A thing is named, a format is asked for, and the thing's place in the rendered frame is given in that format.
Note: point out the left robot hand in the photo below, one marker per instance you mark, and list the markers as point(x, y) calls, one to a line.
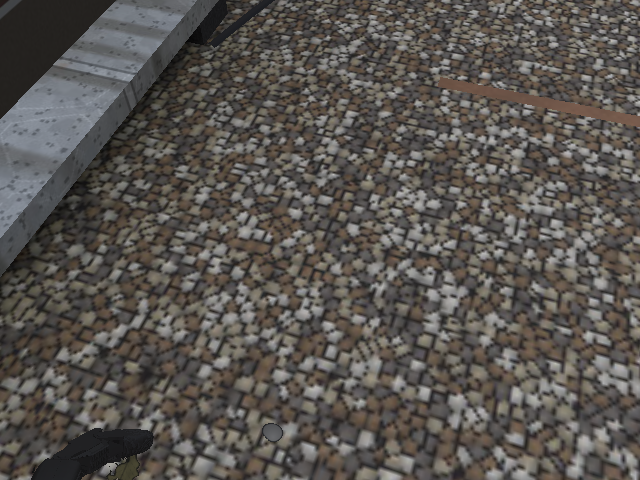
point(92, 450)

